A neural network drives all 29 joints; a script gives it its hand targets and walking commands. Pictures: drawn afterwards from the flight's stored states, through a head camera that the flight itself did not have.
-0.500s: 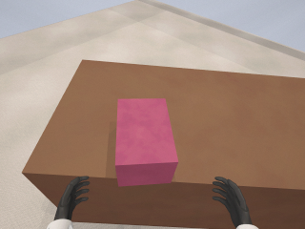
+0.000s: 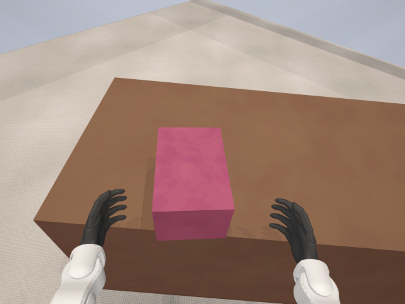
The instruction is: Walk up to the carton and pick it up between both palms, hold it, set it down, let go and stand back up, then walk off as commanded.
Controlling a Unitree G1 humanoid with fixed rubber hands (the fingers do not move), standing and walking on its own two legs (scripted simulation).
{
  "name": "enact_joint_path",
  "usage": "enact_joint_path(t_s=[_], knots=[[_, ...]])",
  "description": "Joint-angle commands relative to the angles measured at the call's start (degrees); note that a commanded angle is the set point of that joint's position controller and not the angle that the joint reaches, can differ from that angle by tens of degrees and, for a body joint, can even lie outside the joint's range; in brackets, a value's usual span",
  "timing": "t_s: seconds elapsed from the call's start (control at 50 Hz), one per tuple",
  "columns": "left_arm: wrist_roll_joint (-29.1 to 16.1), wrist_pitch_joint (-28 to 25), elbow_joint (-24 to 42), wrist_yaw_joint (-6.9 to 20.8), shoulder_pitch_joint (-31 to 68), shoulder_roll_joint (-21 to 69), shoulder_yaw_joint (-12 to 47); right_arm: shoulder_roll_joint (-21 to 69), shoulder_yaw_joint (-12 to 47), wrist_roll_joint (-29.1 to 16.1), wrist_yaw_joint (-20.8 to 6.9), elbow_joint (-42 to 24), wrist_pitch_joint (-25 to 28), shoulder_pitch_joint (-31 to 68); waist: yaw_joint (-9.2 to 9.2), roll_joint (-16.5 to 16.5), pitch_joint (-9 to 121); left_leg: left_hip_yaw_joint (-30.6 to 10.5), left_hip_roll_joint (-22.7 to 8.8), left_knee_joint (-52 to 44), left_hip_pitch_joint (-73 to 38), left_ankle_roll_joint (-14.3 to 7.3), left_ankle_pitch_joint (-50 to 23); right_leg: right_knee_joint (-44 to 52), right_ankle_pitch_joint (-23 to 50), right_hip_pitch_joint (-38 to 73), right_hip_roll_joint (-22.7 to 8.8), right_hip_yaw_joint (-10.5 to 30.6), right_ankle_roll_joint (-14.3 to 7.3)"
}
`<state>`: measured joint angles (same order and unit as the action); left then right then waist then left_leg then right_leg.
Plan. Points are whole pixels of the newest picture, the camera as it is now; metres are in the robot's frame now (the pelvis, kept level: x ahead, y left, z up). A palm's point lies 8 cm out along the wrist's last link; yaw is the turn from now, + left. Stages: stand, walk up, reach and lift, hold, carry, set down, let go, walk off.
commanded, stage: reach and lift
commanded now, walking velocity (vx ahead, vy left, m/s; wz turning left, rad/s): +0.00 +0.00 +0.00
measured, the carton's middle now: (190, 180) +0.41 +0.07 -0.05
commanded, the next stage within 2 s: none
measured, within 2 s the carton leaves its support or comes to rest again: neither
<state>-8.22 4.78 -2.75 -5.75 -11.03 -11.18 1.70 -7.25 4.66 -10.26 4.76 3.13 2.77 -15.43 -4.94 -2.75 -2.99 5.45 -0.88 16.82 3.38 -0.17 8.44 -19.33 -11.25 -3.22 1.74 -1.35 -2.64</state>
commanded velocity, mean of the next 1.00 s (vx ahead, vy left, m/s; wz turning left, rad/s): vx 0.00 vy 0.00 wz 0.00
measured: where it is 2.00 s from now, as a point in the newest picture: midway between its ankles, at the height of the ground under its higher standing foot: outside the picture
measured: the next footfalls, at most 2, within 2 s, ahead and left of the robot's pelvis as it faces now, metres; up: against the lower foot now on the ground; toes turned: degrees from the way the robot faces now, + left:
none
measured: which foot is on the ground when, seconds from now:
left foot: down 0.00-1.00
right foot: down 0.00-1.00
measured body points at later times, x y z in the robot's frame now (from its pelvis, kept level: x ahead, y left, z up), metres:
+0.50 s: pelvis +0.02 +0.00 +0.00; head +0.02 +0.01 +0.45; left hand +0.29 +0.23 +0.07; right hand +0.32 -0.15 +0.08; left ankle +0.02 +0.12 -0.75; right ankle +0.00 -0.09 -0.75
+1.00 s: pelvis +0.01 +0.00 +0.00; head +0.01 +0.02 +0.45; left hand +0.38 +0.23 +0.12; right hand +0.42 -0.13 +0.13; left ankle +0.02 +0.12 -0.75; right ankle +0.00 -0.09 -0.75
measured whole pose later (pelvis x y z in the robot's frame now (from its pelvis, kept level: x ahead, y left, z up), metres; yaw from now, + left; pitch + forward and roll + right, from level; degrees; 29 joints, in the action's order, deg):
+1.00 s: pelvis +0.01 +0.00 +0.00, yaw +0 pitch +0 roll +0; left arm -3.0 24.7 -19.1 -3.9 29.2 -9.9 -10.4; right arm -10.8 4.0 -16.4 9.0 31.5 -10.7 34.0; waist -3.4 -2.1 0.0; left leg 5.6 -1.7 18.3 8.8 -0.1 9.2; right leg -17.6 -10.2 -7.3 2.5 -1.1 -2.5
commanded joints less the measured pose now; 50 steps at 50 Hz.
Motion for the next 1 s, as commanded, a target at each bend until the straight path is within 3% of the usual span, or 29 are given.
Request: enact_joint_path(t_s=[0.0, 0.1, 0.16, 0.18, 0.22, 0.24, 0.26, 0.28, 0.3, 0.34, 0.38, 0.4, 0.42, 0.48, 0.52, 0.54, 0.56, 0.58, 0.6, 0.62, 0.66, 0.72, 0.74, 0.78, 0.8, 0.82, 0.9, 0.92, 0.98], knots=[[-0.28, 2.68, 11.12, 0.05, 8.69, -2.31, -1.56, -3.59, -2.72, -0.86, 0.80, -10.64, -0.84, 7.68, 1.59, 4.26, 4.00, -3.43, -0.76, -2.47, -5.91, -0.01, -0.16, 6.67, -3.29, -7.72, -3.07, 4.75, 1.47], [1.48, 6.13, 8.03, 1.49, 12.34, -2.48, -4.53, -3.80, -2.85, -0.61, 1.70, -4.66, -4.05, 12.66, 1.69, 2.83, 2.91, -2.55, -0.29, -1.73, -5.76, -0.05, -3.56, 6.55, -1.37, -7.10, -2.17, 3.81, 1.90], [3.15, 7.79, 12.31, 2.10, 10.36, 0.38, -4.78, -4.26, -2.04, -2.40, 1.98, -6.54, -3.63, 12.28, 0.87, 4.09, 5.90, -2.81, -0.30, 0.70, -9.39, 1.03, -16.00, 5.37, 9.64, -2.64, -1.41, 3.23, 1.75], [2.17, 8.31, 12.75, 2.49, 10.29, -0.11, -4.47, -4.59, -0.89, -2.73, 2.71, -9.62, -3.21, 13.01, 0.76, 2.51, 7.30, -3.19, 0.16, 1.01, -10.33, 0.90, -17.95, 4.89, 12.23, -2.19, -1.18, 2.87, 2.24], [3.12, 9.05, 11.98, 2.83, 13.22, -0.65, -8.17, -6.16, -1.46, -2.92, 3.12, -8.22, -3.73, 14.73, 0.49, 1.65, 6.00, -2.61, 0.36, 0.28, -9.67, 0.55, -15.55, 5.72, 10.11, -2.78, -1.31, 3.32, 2.73], [2.32, 9.62, 10.35, 3.13, 15.96, -0.92, -6.53, -5.41, -2.57, -2.02, 3.12, -7.38, -3.96, 17.60, 1.74, 2.25, 4.83, -2.50, 0.39, 0.79, -8.77, 0.31, -14.10, 5.58, 8.21, -4.44, -0.92, 2.95, 2.67], [3.26, 10.71, 10.73, 2.88, 14.57, -0.41, -7.57, -5.28, -1.92, -2.69, 3.31, -7.71, -4.37, 17.82, 0.16, 2.30, 4.33, -2.04, 0.26, 0.48, -8.78, 0.64, -14.92, 6.03, 8.97, -3.30, -1.05, 2.79, 2.56], [3.45, 11.25, 9.89, 3.21, 17.59, -0.37, -7.78, -4.78, -1.70, -2.52, 3.22, -6.15, -4.99, 20.56, 0.81, 3.54, 3.11, -2.57, 0.34, 0.34, -7.54, 0.19, -12.51, 6.16, 7.29, -5.10, -1.66, 3.24, 2.30], [2.98, 11.22, 12.12, 3.49, 15.46, 0.46, -7.21, -4.59, -1.29, -2.27, 3.35, -8.75, -3.82, 19.14, 1.05, 1.74, 6.76, -2.97, 0.05, 1.43, -9.53, 0.57, -17.03, 5.65, 9.49, -3.92, -0.53, 2.05, 2.10], [3.36, 11.54, 16.90, 2.82, 16.04, -0.19, -7.98, -7.14, -1.52, -4.56, 2.90, -12.10, -3.91, 20.22, 0.62, 3.45, 10.53, -2.68, 0.34, 2.39, -11.39, 1.28, -20.72, 5.09, 12.01, -3.19, -0.21, 2.64, 1.91], [3.97, 12.87, 14.48, 2.95, 20.97, -0.29, -8.85, -7.55, -1.95, -4.31, 3.29, -8.22, -4.87, 25.00, 1.71, 3.51, 9.18, -3.02, 0.50, 2.62, -10.58, 1.07, -19.49, 4.91, 11.78, -5.14, -0.32, 2.87, 2.39], [4.08, 13.18, 17.12, 2.99, 21.42, -0.74, -9.37, -7.89, -2.00, -4.30, 3.62, -7.14, -4.73, 25.62, 2.29, 4.22, 11.46, -3.07, 0.44, 2.96, -12.45, 1.28, -22.45, 5.33, 16.22, -3.56, -0.94, 2.92, 2.72], [4.13, 14.29, 10.71, 3.66, 21.50, -0.71, -11.21, -6.89, -1.11, -3.78, 4.03, -4.65, -5.64, 26.63, 1.24, 1.59, 9.75, -3.51, 0.29, 2.28, -11.26, 0.58, -20.88, 4.94, 16.85, -3.55, -1.34, 3.15, 3.02], [3.22, 14.38, 13.65, 4.54, 25.21, -1.05, -9.72, -6.83, -1.79, -4.32, 4.34, -3.87, -6.69, 30.30, 3.39, 4.04, 11.69, -3.37, 0.18, 2.16, -12.17, 0.89, -18.37, 5.06, 16.50, -3.70, -1.47, 2.99, 3.37], [4.35, 15.54, 12.48, 4.17, 29.66, -1.10, -10.24, -7.99, -1.44, -5.10, 4.56, -3.44, -7.17, 34.51, 2.54, 4.64, 11.51, -2.92, 0.64, 1.77, -9.65, 0.63, -16.80, 5.08, 13.59, -4.20, -1.36, 3.03, 3.11], [4.26, 15.96, 10.09, 4.65, 31.67, -0.72, -11.52, -6.54, -0.88, -4.36, 4.65, -1.62, -7.51, 37.36, 2.48, 2.30, 10.37, -3.15, 0.35, 1.64, -9.89, 0.07, -15.10, 5.62, 10.16, -4.81, -0.82, 2.30, 3.05], [4.63, 16.76, 10.13, 4.38, 29.32, -0.15, -11.31, -7.66, -2.05, -4.84, 4.78, -0.34, -8.07, 35.28, 2.04, 4.02, 10.15, -3.07, 0.15, 1.26, -10.59, 0.69, -16.03, 6.09, 11.29, -3.30, -0.59, 2.36, 2.74], [3.38, 16.58, 9.22, 4.56, 30.98, -0.90, -11.22, -8.12, -1.46, -4.80, 4.58, -0.26, -8.27, 38.31, 2.30, 1.68, 12.02, -2.80, 0.37, 1.89, -9.93, -0.22, -16.94, 5.78, 13.43, -2.92, -0.87, 2.88, 3.16], [4.18, 16.93, 8.73, 4.69, 31.64, 0.43, -11.18, -8.63, -2.31, -4.12, 4.68, 1.21, -8.79, 38.72, 3.04, 1.71, 11.98, -3.14, 0.38, 2.20, -9.66, 0.17, -17.27, 5.41, 13.20, -3.76, -0.52, 2.75, 3.29], [3.63, 18.58, 5.80, 4.24, 38.95, -1.08, -11.75, -9.57, -4.16, -5.10, 4.48, 4.03, -9.62, 46.29, 2.74, 4.18, 11.66, -2.84, 0.26, 0.64, -8.53, 0.26, -11.67, 6.51, 6.26, -5.00, -0.41, 2.30, 2.86], [2.97, 19.00, 3.44, 4.36, 35.85, -0.46, -12.71, -7.42, -3.42, -4.23, 4.78, 5.51, -10.34, 43.66, 2.54, 1.17, 11.31, -2.34, 0.71, 0.80, -7.48, -0.56, -11.90, 6.33, 7.72, -3.92, -0.66, 3.16, 3.07], [3.50, 20.27, 2.40, 3.70, 39.04, 0.33, -12.27, -9.49, -3.61, -4.73, 4.85, 8.49, -10.86, 48.93, 1.91, 2.38, 12.07, -2.16, 0.41, 0.40, -7.08, -0.12, -12.42, 6.12, 7.23, -4.12, 0.11, 2.44, 2.65], [3.42, 20.16, -0.10, 3.78, 46.05, -1.12, -13.22, -8.37, -3.25, -4.47, 4.92, 10.90, -11.34, 55.07, 1.69, 0.88, 12.77, -2.16, 0.19, 0.06, -7.05, -0.44, -10.01, 6.77, 4.07, -4.54, -0.06, 2.27, 2.70], [2.59, 19.02, 1.67, 2.83, 51.12, -2.59, -12.53, -8.98, -3.80, -5.85, 4.29, 8.64, -10.86, 58.98, 1.44, 2.16, 16.42, -2.25, 0.31, 0.22, -5.24, -0.98, -7.26, 5.46, 1.99, -6.03, -0.20, 2.22, 3.28], [2.57, 18.74, -2.02, 2.53, 49.90, -2.83, -12.98, -7.78, -2.25, -5.44, 3.68, 12.39, -11.09, 60.37, 0.63, 2.01, 16.04, -2.94, 0.31, 1.59, -4.93, -0.87, -10.52, 5.09, 4.10, -5.50, 0.03, 2.76, 2.78], [3.06, 17.85, 1.50, 1.64, 50.31, -1.80, -12.17, -8.00, -2.74, -6.53, 3.48, 12.68, -11.07, 60.72, 1.55, 4.30, 19.16, -2.94, 0.10, 2.06, -7.44, -0.17, -12.63, 4.91, 4.84, -6.88, 0.28, 2.69, 2.46], [4.80, 17.84, -10.27, 1.69, 59.25, -5.17, -13.02, -8.71, -3.02, -5.68, 3.80, 20.99, -12.11, 68.26, 1.13, 2.83, 21.65, -2.60, 0.34, 2.65, -6.48, -0.61, -11.53, 4.41, 3.71, -6.68, 0.68, 2.80, 2.54], [5.62, 18.22, -6.22, 1.32, 52.46, -4.42, -14.07, -8.82, -2.68, -6.29, 4.47, 19.55, -11.56, 61.77, 0.49, 3.95, 21.90, -2.55, -0.11, 3.84, -8.54, 0.28, -17.33, 3.74, 10.78, -4.57, 0.75, 2.38, 2.62], [6.29, 18.34, -13.75, 1.90, 61.34, -2.70, -12.59, -9.40, -2.62, -6.44, 4.97, 27.20, -12.45, 70.48, 1.65, 4.09, 20.31, -2.52, 0.23, 3.86, -8.59, 0.54, -17.48, 4.37, 10.26, -6.69, 0.80, 1.80, 2.92]])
